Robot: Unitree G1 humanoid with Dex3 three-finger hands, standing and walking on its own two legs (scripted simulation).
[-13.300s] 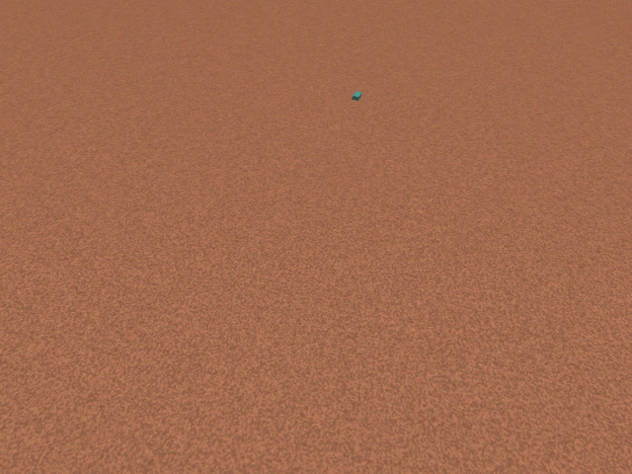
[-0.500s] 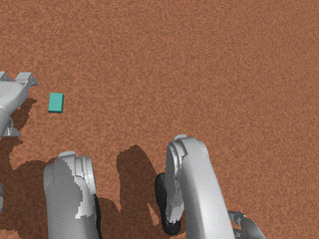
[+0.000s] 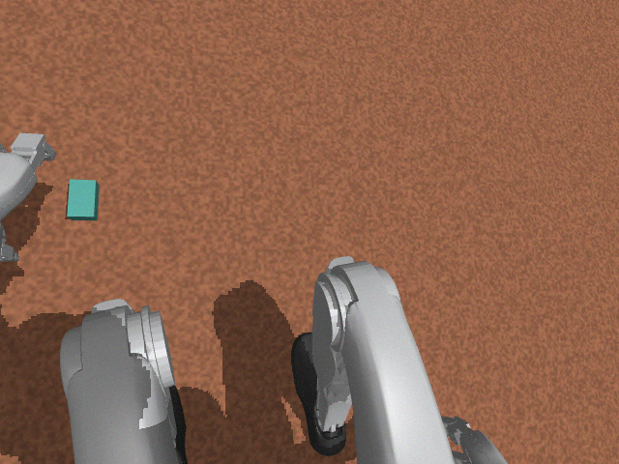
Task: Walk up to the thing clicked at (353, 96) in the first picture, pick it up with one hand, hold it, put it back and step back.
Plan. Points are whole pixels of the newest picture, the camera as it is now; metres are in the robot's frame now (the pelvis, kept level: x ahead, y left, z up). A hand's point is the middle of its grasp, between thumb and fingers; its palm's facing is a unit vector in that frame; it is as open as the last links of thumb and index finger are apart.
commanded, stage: rise first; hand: left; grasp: from above
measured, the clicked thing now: (83, 200) +0.51 +0.24 -0.31
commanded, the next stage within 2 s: approach in 0.02 s
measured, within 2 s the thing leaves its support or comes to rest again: neither
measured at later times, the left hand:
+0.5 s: hand (77, 185) +0.50 +0.22 -0.21, palm faces -0.42 -0.03 -0.91, open 13.9 cm
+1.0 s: hand (71, 202) +0.49 +0.24 -0.25, palm faces -0.57 -0.22 -0.79, open 13.8 cm
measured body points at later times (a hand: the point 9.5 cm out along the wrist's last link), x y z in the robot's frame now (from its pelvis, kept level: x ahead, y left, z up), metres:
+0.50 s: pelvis +0.00 +0.00 -0.01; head +0.26 +0.08 +0.35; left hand +0.51 +0.22 -0.15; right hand +0.04 -0.28 -0.10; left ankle +0.08 +0.13 -0.29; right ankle +0.10 -0.13 -0.29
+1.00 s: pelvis +0.00 +0.00 -0.01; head +0.30 +0.05 +0.32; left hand +0.51 +0.25 -0.21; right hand -0.01 -0.26 -0.09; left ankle +0.08 +0.13 -0.29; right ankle +0.10 -0.13 -0.29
